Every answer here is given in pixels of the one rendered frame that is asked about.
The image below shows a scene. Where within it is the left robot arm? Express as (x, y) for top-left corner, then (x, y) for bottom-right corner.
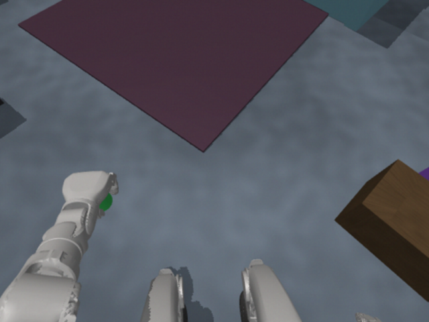
(0, 198), (99, 322)

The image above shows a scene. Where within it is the armchair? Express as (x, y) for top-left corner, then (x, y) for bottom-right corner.
(303, 0), (389, 31)

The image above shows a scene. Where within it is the left robot hand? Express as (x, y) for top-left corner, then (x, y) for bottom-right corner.
(62, 170), (119, 219)

